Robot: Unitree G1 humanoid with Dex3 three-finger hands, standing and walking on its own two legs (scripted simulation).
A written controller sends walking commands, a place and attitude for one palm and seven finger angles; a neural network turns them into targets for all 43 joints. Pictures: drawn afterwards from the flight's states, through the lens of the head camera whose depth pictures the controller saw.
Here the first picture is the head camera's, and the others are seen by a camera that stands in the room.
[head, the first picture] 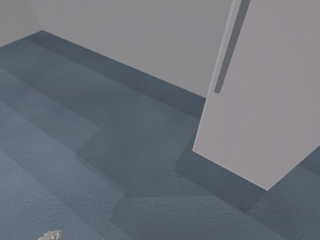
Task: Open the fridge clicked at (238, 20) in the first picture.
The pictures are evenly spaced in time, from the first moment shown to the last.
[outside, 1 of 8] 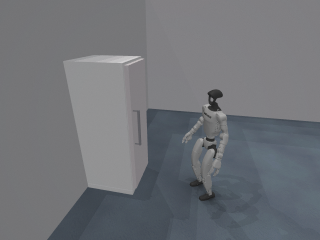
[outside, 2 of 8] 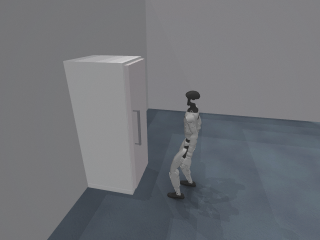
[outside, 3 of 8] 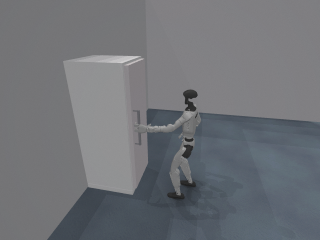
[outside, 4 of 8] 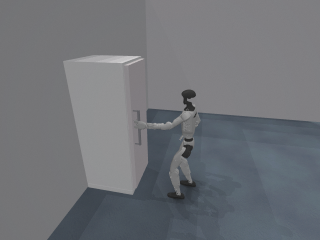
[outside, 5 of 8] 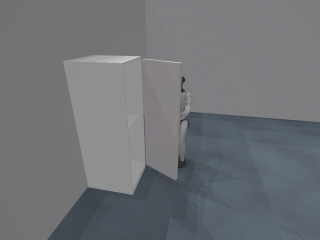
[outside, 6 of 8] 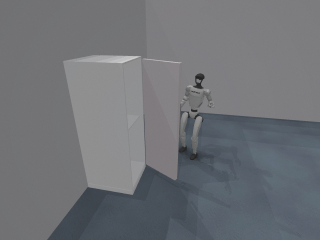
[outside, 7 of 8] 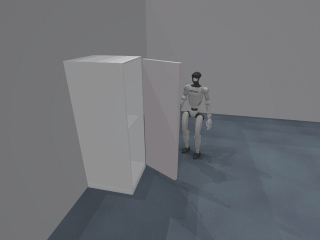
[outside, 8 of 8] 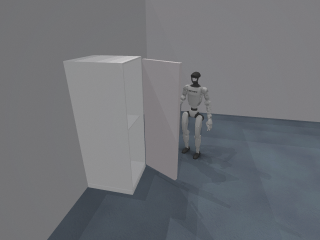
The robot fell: no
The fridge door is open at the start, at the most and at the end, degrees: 0 67 62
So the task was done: yes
